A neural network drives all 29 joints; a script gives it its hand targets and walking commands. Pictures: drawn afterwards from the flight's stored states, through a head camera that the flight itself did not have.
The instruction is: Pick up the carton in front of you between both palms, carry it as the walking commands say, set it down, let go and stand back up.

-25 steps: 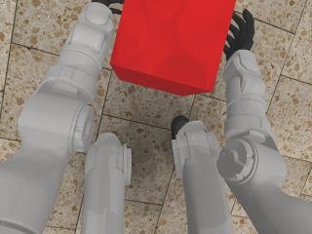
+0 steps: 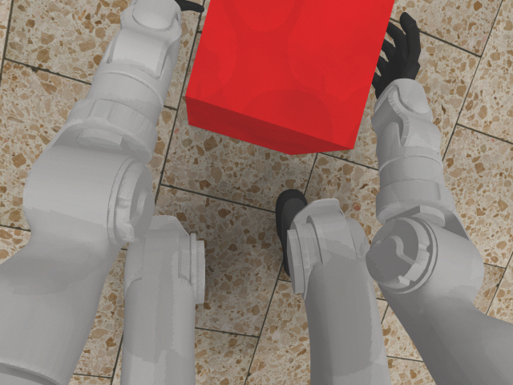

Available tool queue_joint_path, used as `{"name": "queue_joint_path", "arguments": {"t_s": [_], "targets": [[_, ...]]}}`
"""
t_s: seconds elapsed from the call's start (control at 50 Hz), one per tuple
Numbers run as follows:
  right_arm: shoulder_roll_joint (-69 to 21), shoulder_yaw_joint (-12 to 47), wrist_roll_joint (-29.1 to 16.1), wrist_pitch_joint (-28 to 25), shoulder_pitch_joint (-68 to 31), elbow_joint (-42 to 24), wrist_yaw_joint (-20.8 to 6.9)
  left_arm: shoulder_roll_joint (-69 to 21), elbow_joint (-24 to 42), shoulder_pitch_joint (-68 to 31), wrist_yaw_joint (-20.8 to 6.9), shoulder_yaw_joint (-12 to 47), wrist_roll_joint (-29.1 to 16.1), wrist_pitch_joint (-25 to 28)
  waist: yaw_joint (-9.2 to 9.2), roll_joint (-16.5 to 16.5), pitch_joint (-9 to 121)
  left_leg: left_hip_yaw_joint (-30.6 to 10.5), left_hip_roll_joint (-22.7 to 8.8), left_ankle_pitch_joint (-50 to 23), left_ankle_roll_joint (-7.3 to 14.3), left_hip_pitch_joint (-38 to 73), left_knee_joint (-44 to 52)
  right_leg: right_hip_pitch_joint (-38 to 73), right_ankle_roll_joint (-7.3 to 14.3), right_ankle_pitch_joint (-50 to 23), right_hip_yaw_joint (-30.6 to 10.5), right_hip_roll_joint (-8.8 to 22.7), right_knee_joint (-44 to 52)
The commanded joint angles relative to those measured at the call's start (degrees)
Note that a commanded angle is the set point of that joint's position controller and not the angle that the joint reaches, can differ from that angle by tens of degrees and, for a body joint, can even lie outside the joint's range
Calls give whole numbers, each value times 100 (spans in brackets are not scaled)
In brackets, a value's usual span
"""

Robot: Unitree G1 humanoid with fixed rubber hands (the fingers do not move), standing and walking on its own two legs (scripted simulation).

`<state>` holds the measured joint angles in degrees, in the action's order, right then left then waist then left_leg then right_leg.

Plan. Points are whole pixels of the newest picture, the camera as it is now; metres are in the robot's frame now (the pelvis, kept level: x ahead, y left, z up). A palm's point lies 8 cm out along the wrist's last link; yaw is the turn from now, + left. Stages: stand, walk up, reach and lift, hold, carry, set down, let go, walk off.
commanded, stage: set down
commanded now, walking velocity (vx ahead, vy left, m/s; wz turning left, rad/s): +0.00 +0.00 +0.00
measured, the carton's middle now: (270, 72) +0.50 -0.07 -0.26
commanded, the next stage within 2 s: let go in 1.54 s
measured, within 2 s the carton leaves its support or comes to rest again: rests again in 0.28 s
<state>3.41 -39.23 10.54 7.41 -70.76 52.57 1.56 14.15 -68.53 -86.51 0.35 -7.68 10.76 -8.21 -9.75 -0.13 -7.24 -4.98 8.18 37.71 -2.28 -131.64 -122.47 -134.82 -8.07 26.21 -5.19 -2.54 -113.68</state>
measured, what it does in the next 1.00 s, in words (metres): rises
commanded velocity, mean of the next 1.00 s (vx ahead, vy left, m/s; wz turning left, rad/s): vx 0.00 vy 0.00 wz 0.00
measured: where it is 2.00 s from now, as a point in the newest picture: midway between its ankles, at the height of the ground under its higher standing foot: (234, 270)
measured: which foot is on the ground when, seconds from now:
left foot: down 0.00-1.00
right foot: down 0.00-1.00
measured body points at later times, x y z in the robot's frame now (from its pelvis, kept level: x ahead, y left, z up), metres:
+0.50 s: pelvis +0.00 +0.00 -0.01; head +0.39 +0.02 +0.22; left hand +0.57 +0.10 -0.23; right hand +0.46 -0.28 -0.20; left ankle +0.07 +0.11 -0.36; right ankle +0.14 -0.15 -0.36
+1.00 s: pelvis +0.00 -0.01 +0.07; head +0.33 -0.02 +0.37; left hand +0.60 +0.09 -0.05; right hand +0.46 -0.27 -0.06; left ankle +0.07 +0.11 -0.36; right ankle +0.14 -0.15 -0.36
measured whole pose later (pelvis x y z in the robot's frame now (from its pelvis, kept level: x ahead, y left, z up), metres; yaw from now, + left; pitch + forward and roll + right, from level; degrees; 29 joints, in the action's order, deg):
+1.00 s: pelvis +0.00 -0.01 +0.07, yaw -1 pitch +45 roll -2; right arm 3.9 -21.2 -5.4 8.4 -60.3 41.1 11.0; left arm 25.3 -64.4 -81.8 -1.3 -0.9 -2.4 -10.1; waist -10.7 2.5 -2.7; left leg -3.6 1.7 36.1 -1.7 -119.1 -109.9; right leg -123.8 -3.5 23.6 -2.0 -1.3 -102.1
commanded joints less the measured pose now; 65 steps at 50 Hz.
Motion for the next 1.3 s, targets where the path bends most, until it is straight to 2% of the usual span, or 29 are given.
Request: {"name": "queue_joint_path", "arguments": {"t_s": [0.0, 0.16, 0.18, 0.2, 0.26, 0.3, 0.32, 0.34, 0.36, 0.4, 0.42, 0.44, 0.64, 0.66, 0.72, 0.74, 0.76, 0.8, 0.82, 0.88, 0.92, 0.94, 0.98, 1.02, 1.04, 1.14, 1.16, 1.18, 1.28], "targets": [[-2318, 1159, -152, -43, -1987, 300, -694, -2380, 36, -1212, -761, 501, 96, 59, 346, 940, 3712, 368, -202, -1345, 397, 1374, 1651, 2282, 331, -1071, 1123, -222, 104], [-1401, 631, -70, -194, -1145, 791, -480, -1561, -22, -1091, -585, 600, -24, 119, -104, 1148, 3696, 215, -331, -1579, 369, 1796, 1602, 2171, 300, -1218, 1148, -128, 66], [-1019, 618, -104, -282, -980, 597, -387, -1125, -144, -893, -449, 576, 30, 164, 143, 1107, 3912, 342, -349, -1666, 291, 2215, 1358, 2309, 277, -1216, 1122, -167, 72], [-737, 444, -2, -382, -692, 819, -308, -1018, 110, -1112, -365, 586, -177, 241, -203, 1033, 4089, 297, -335, -1615, 298, 1842, 1493, 2601, 306, -1357, 1109, -82, 208], [772, 433, -691, -737, -68, 903, 203, 841, 422, -961, 183, 724, -442, 437, -94, 1224, 4470, 320, -486, -1804, 116, 2481, 1496, 2811, 182, -1827, 1174, 31, 152], [1093, 816, -1223, -1065, -444, 515, 392, 957, 793, -1401, 329, 1363, -1164, 582, -504, 1145, 4792, 105, -562, -2391, 73, 2569, 1249, 2869, 250, -2331, 1275, 72, -58], [1124, 1013, -1581, -1074, -444, 787, 425, 1080, 874, -1330, 378, 1530, -1233, 611, -240, 1426, 5038, 173, -559, -2633, 3, 3024, 968, 2875, 350, -2518, 1088, 137, -101], [1215, 1361, -1759, -1161, -524, 576, 378, 968, 1076, -1744, 333, 1785, -1700, 650, -677, 1306, 4892, 27, -680, -2575, 92, 2802, 1189, 3146, 358, -2642, 1209, 214, -147], [1670, 1093, -1821, -1180, -696, 616, 447, 1194, 1476, -1748, 376, 1606, -1478, 672, -323, 1560, 4960, -23, -685, -2624, 36, 2618, 1153, 2896, 399, -2636, 1033, 265, -132], [1411, 1318, -2194, -1122, -525, 504, 423, 1110, 1141, -1552, 284, 1752, -1665, 609, -332, 1823, 5581, 219, -636, -2817, -73, 3400, 820, 3279, 380, -2742, 1075, 195, -76], [1306, 1953, -2457, -1110, -639, 410, 392, 1483, 1531, -1808, 279, 1582, -1703, 639, -19, 1192, 5818, 284, -679, -2711, 10, 3423, 831, 3452, 350, -2843, 1032, 250, -72], [1063, 1934, -2856, -1060, -204, 382, 326, 1137, 1072, -1301, 230, 1912, -1731, 550, -336, 1780, 6118, 392, -739, -2551, 2, 3553, 920, 3728, 303, -2979, 1169, 123, -88], [1218, 2012, -2537, -396, -311, -1417, 821, 1806, 1677, -1280, 129, 1254, -1616, -50, -356, 1126, 7288, 667, -622, -1551, 206, 3953, 1244, 5095, 316, -2215, 1211, 21, 680], [1066, 2354, -2697, -334, 147, -1200, 808, 1899, 2009, -1360, 69, 1299, -1721, -42, 23, 1193, 6880, 653, -611, -1369, 221, 3720, 1473, 4958, 351, -2167, 1202, 85, 687], [1421, 1778, -2100, -161, -385, -1792, 1022, 1802, 1513, -1404, 18, 976, -1769, -195, -468, 820, 7278, 702, -522, -1156, 273, 3673, 1491, 5292, 299, -1781, 1349, 30, 968], [1180, 1955, -2076, -11, -180, -1323, 1034, 1832, 858, -971, -32, 967, -1523, -258, -100, 884, 6344, 699, -508, -636, 306, 3322, 1870, 5081, 273, -1264, 1293, -30, 1203], [901, 1805, -1875, -90, -67, -1239, 994, 1750, 1231, -1263, -90, 1028, -1660, -177, -593, 933, 5690, 594, -490, -728, 267, 2773, 1919, 4856, 353, -1518, 1364, 52, 1124], [874, 1796, -1616, -17, -39, -1256, 1039, 1805, 1270, -1089, -122, 695, -1420, -153, -522, 330, 5575, 657, -422, -432, 334, 2593, 2066, 4719, 317, -997, 1311, -85, 1497], [761, 1602, -1487, -27, -47, -1355, 1001, 1535, 591, -919, -214, 834, -1434, -230, -633, 792, 5598, 682, -524, -474, 218, 2576, 2227, 4792, 287, -1206, 1393, -59, 1571], [392, 1990, -1625, -12, -19, -1695, 954, 1628, 681, -808, -132, 396, -1134, -48, -125, 408, 6097, 828, -339, -976, 360, 3204, 2400, 5139, 185, -1422, 1275, -251, 1807], [501, 1701, -1572, -2, -105, -1956, 919, 1655, 532, -682, -177, 639, -1447, -144, -512, 249, 6236, 676, -366, -832, 343, 3115, 2706, 5502, 130, -1593, 1515, -77, 1818], [336, 1796, -1548, 101, 238, -1772, 957, 1788, 1039, -809, -198, 439, -1107, -94, -88, 786, 6355, 865, -273, -1111, 308, 3448, 2657, 5493, 194, -1713, 1262, -190, 2052], [786, 1779, -1558, 108, 154, -2337, 956, 2110, 1755, -1043, -140, 413, -930, -111, -75, 1165, 6594, 911, -330, -973, 277, 3620, 2943, 5594, 232, -1658, 1342, -66, 2079], [497, 1754, -1662, 220, 262, -2287, 935, 1853, 1767, -1015, -127, 539, -1134, -189, -163, 1127, 6899, 775, -293, -1121, 307, 4387, 3315, 5638, 188, -1554, 1543, -102, 2389], [567, 1594, -1571, 200, 649, -2190, 917, 1528, 1829, -962, -209, 684, -1250, -236, -680, 1356, 6945, 796, -310, -1452, 184, 4475, 3279, 5528, 267, -1984, 1468, -184, 2538], [619, 1601, -1574, 153, 973, -2354, 833, 1462, 1917, -339, -250, 437, -1064, -278, -493, 1203, 7057, 710, -317, -2053, 172, 5209, 3732, 5599, 185, -2424, 1560, -211, 2822], [716, 1582, -1667, 76, 1081, -2659, 791, 1529, 2339, -560, -265, 582, -1126, -257, -448, 1829, 7186, 679, -321, -2196, 73, 5200, 3838, 5367, 315, -2622, 1490, -59, 2765], [472, 1699, -1658, 147, 1054, -2535, 786, 1562, 2066, -218, -257, 299, -943, -263, -295, 1216, 7117, 654, -305, -2640, 156, 5449, 3883, 5530, 215, -2686, 1444, -161, 3105], [540, 1702, -1613, 147, 1385, -2507, 670, 1394, 2035, 8, -317, 458, -857, -371, -505, 1400, 6620, 584, -359, -2204, 102, 5430, 4667, 5982, 306, -2622, 1451, -116, 3590]]}}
